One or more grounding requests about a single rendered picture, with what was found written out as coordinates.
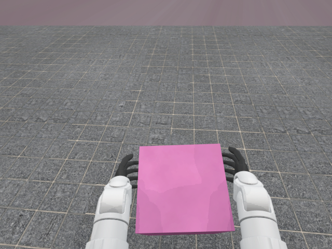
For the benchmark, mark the right robot forearm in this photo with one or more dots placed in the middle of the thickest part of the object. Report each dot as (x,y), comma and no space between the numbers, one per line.
(256,214)

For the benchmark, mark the robot right hand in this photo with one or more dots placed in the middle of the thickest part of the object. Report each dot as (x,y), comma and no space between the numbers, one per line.
(238,164)

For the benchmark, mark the left robot forearm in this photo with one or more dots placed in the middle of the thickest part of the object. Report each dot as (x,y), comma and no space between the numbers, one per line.
(111,220)

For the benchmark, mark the carton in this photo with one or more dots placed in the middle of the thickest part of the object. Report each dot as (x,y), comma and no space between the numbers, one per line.
(182,189)

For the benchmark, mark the robot left hand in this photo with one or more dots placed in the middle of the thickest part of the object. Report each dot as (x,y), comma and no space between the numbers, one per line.
(123,171)

